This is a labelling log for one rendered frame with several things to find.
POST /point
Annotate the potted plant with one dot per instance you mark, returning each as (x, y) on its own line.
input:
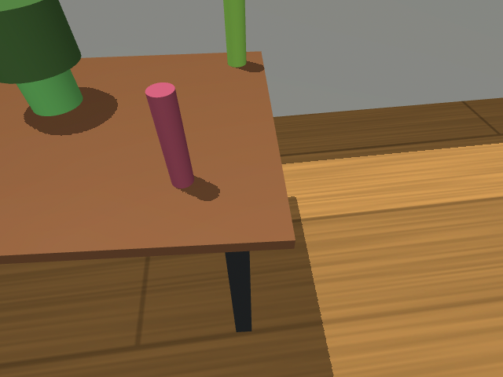
(37, 51)

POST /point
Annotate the table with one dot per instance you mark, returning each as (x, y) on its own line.
(93, 183)

